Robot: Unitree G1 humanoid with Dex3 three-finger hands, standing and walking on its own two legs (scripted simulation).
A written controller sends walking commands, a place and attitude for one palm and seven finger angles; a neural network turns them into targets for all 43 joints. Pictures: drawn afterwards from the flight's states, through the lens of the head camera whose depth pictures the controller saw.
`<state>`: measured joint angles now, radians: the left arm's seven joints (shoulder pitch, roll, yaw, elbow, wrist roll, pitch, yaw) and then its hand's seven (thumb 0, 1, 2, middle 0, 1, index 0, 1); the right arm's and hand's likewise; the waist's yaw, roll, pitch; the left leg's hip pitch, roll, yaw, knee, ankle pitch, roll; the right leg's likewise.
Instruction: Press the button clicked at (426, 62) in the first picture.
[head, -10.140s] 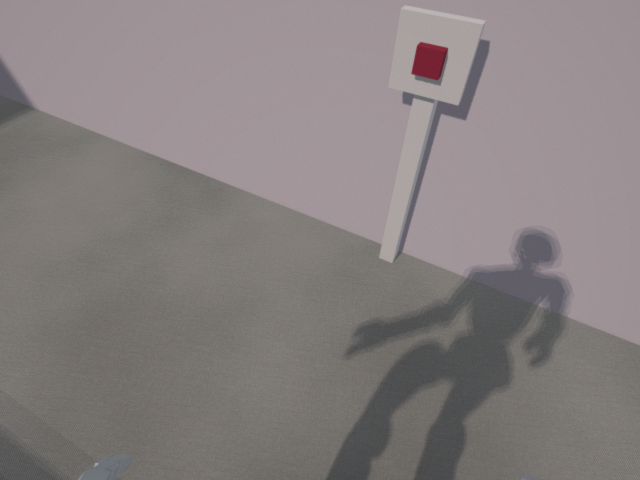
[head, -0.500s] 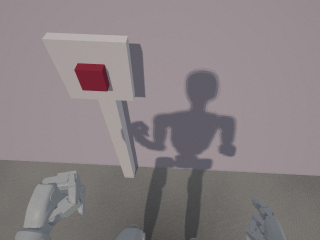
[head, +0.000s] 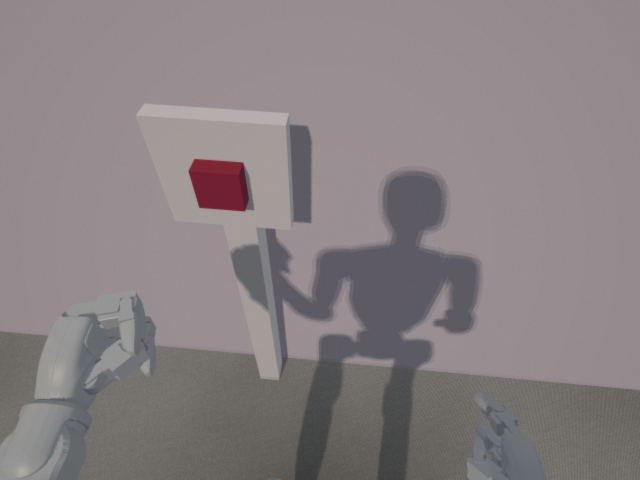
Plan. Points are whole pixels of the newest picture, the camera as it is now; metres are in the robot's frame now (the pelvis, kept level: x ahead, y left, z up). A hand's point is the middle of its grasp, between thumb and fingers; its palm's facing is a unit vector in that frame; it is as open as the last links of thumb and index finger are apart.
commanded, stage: raise the hand and make a fist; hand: left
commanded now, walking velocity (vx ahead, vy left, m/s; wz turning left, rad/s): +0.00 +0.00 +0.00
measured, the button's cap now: (221, 184) +0.49 +0.19 +0.10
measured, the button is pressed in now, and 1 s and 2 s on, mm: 0 0 0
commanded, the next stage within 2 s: aim a knuckle at the button in 0.40 s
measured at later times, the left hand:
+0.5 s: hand (166, 358) +0.22 +0.18 +0.09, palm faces +0.00 -1.00 -0.05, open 3.1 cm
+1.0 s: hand (192, 305) +0.29 +0.18 +0.09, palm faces +0.01 -1.00 -0.03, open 3.1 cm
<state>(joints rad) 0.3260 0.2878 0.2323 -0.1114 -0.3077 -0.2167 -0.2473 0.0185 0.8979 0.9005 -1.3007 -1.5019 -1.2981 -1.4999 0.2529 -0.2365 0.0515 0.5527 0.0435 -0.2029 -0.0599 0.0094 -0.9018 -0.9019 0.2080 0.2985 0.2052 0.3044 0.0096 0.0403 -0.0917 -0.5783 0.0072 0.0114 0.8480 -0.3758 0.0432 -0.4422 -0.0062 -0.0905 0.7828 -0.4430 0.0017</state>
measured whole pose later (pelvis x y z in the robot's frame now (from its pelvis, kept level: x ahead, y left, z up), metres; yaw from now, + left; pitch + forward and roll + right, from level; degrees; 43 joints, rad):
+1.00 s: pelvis +0.00 -0.03 +0.01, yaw -1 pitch +6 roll +0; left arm 0.07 0.29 0.27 0.23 -0.31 -0.24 -0.28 0.02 0.90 0.90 -1.30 -1.50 -1.30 -1.50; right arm 0.26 -0.27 0.02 0.60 0.05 -0.16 -0.07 0.01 -0.90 -0.90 0.21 0.30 0.20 0.30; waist -0.02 0.03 -0.08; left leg -0.53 0.03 0.03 0.77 -0.34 0.01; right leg -0.44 0.01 -0.07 0.76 -0.43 -0.03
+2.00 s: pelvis +0.00 -0.01 +0.00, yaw -3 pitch +10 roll -1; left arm -0.33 0.30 0.25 0.63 -0.22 -0.32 -0.19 0.02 0.90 0.90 -1.30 -1.50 -1.30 -1.50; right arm 0.33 -0.26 0.01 0.61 0.04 -0.01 -0.03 0.01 -0.91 -0.90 0.21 0.30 0.20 0.30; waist -0.06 0.03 -0.09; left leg -0.66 0.03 0.05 0.84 -0.37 0.03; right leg -0.56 0.01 -0.04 0.82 -0.44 -0.01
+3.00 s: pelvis +0.00 -0.02 +0.00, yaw -2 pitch +10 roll -1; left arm -0.31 0.28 0.25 0.59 -0.22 -0.34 -0.18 0.02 0.90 0.90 -1.30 -1.50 -1.30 -1.50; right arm 0.30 -0.26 0.01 0.59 0.04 -0.01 -0.03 0.01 -0.91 -0.90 0.21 0.30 0.20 0.30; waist -0.05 0.02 -0.08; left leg -0.66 0.03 0.04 0.85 -0.37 0.02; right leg -0.56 0.02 -0.05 0.83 -0.45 -0.02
